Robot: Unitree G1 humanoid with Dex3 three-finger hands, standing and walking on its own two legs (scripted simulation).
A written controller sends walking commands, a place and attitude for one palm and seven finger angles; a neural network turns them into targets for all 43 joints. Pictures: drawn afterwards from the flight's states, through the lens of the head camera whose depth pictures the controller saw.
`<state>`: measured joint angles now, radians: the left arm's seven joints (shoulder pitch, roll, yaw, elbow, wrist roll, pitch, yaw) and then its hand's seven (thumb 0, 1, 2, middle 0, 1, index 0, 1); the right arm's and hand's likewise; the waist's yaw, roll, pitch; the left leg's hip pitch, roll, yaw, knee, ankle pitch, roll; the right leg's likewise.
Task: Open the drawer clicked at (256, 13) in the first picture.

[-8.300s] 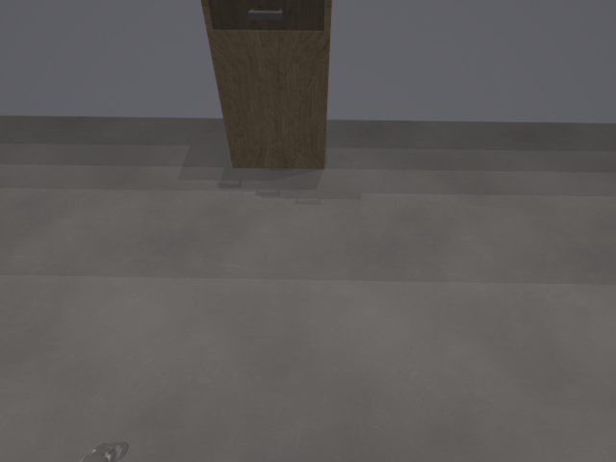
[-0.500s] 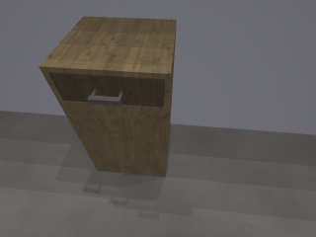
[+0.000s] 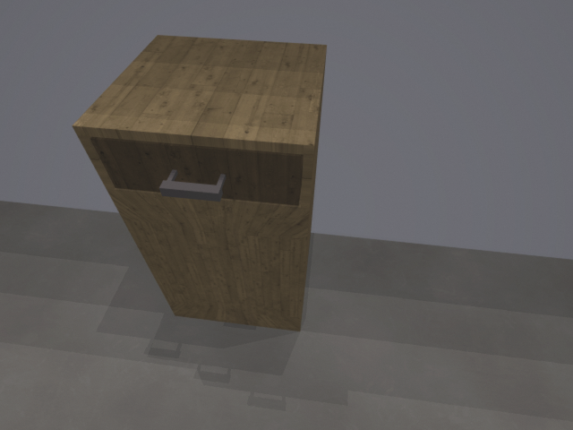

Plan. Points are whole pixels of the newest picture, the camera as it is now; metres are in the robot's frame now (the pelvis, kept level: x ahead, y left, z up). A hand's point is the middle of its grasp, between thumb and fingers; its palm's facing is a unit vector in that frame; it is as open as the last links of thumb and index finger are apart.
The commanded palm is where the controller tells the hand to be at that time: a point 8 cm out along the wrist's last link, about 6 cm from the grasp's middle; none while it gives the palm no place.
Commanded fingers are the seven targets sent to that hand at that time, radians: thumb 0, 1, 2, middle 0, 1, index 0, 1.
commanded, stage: look again from close up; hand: left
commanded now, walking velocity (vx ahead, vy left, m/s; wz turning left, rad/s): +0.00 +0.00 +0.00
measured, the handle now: (194, 183) +0.57 +0.23 -0.02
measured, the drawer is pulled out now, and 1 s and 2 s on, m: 0.00 0.00 0.00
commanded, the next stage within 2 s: shuffle to correct the standing spot in 0.04 s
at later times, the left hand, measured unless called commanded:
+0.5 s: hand out of the picture +0.00 +0.19 -0.18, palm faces +0.05 -0.99 -0.16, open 7.3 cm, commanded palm none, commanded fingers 0.00 0.90 0.90 -0.20 -0.30 -0.20 -0.30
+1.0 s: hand out of the picture +0.06 +0.20 -0.17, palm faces -0.01 -0.97 -0.23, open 7.2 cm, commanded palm none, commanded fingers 0.00 0.90 0.90 -0.20 -0.30 -0.20 -0.30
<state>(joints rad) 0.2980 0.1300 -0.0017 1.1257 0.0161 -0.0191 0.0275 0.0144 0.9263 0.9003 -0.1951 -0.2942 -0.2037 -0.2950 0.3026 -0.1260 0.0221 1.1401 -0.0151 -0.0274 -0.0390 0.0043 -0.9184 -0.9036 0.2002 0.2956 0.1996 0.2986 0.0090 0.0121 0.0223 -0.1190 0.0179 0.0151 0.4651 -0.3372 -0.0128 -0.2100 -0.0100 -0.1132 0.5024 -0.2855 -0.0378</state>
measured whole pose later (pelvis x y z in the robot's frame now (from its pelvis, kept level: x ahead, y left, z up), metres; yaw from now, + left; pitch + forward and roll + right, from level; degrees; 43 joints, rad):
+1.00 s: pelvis +0.03 +0.02 +0.00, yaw -3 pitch +0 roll +0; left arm 0.24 0.15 0.03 1.09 0.01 0.00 0.05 0.01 0.95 0.90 -0.20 -0.29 -0.20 -0.29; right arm 0.30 -0.11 0.01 1.14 -0.02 -0.03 -0.06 0.00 -0.92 -0.90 0.20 0.30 0.20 0.30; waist 0.00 0.02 0.04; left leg -0.06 0.00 0.08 0.43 -0.37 0.02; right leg -0.20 -0.03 -0.05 0.53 -0.33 0.00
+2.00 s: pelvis -0.01 -0.01 +0.00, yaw -2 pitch +0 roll -1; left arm 0.33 0.09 0.00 1.13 0.02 -0.04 0.04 0.01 0.92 0.90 -0.19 -0.29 -0.20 -0.29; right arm 0.34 -0.09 0.01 1.15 -0.01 -0.01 -0.03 0.00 -0.91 -0.90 0.20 0.30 0.20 0.30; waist 0.01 0.02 0.03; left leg -0.17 0.06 0.04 0.51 -0.34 -0.03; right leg -0.23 0.03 -0.10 0.45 -0.23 -0.06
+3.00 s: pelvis -0.01 +0.03 +0.00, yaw -2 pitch -1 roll +0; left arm 0.30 0.13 -0.02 1.11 0.02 -0.01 0.03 0.01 0.92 0.90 -0.20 -0.29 -0.20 -0.30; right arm 0.31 -0.17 0.03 1.06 -0.02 -0.03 -0.03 0.01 -0.92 -0.90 0.20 0.30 0.20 0.30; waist 0.00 0.02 0.02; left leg -0.14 -0.03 0.06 0.49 -0.33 0.04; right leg -0.23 -0.04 -0.06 0.51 -0.26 0.01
